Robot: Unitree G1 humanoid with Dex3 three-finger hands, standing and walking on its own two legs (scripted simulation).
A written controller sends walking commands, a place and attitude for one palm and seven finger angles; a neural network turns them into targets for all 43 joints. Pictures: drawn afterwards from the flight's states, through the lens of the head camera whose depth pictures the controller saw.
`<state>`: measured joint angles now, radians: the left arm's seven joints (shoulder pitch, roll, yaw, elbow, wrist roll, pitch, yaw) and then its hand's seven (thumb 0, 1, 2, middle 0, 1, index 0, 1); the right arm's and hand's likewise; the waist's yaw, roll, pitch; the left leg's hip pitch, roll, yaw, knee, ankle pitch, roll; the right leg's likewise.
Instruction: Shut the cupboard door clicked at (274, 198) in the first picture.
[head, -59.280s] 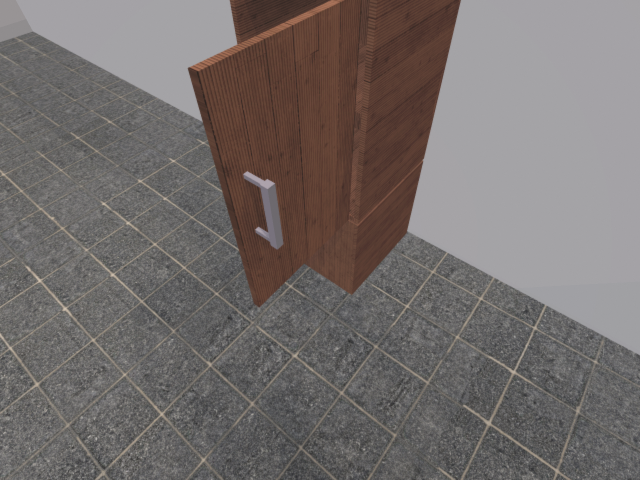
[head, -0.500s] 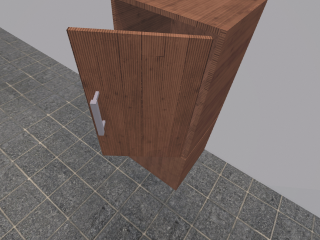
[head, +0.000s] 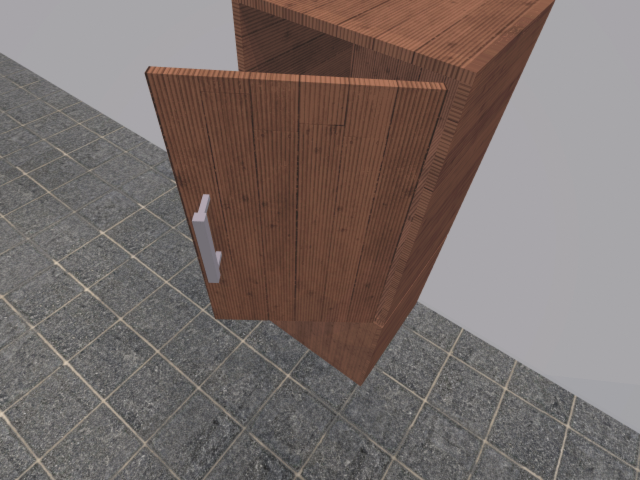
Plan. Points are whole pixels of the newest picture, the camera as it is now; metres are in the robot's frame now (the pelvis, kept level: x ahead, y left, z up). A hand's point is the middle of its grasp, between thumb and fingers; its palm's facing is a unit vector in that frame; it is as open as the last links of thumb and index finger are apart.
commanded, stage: raise the hand and make a fist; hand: left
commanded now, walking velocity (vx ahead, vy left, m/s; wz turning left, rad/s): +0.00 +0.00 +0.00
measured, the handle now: (209, 241) +0.48 +0.22 -0.03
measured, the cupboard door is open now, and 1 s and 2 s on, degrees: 37 37 37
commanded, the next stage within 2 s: bring the fist close to the handle in 1.98 s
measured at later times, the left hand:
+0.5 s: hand out of the picture +0.12 +0.17 -0.10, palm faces +0.15 -0.99 +0.01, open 6.1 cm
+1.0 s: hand (173, 434) +0.18 +0.19 -0.04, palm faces +0.17 -0.98 -0.07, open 3.8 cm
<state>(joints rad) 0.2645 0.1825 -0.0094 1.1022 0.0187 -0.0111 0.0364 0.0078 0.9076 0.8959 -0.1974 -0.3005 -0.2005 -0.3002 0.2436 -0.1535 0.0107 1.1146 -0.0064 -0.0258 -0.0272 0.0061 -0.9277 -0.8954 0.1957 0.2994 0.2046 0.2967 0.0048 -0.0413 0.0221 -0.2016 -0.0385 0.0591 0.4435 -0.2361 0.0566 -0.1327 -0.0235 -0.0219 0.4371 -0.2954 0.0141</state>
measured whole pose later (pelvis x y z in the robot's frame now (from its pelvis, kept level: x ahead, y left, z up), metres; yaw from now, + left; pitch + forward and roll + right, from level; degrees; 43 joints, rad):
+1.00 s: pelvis -0.02 -0.02 -0.10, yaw +2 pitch +17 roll -1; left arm 0.50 0.20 0.18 -0.08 -0.28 -0.48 -0.17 0.02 0.90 0.90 -0.88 -1.05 -0.88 -1.05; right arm 0.28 -0.23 -0.02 0.54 0.02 -0.19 -0.04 0.01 -0.90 -0.90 0.20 0.30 0.21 0.30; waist 0.01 0.02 -0.16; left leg -0.95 -0.01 0.00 1.20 -0.54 0.03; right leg -0.93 0.03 -0.11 1.16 -0.53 -0.07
